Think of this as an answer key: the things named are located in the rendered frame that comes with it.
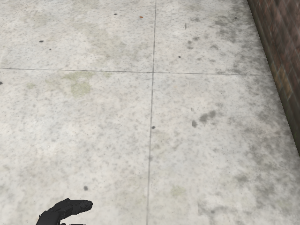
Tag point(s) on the robot left hand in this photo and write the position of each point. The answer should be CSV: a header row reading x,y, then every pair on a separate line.
x,y
62,210

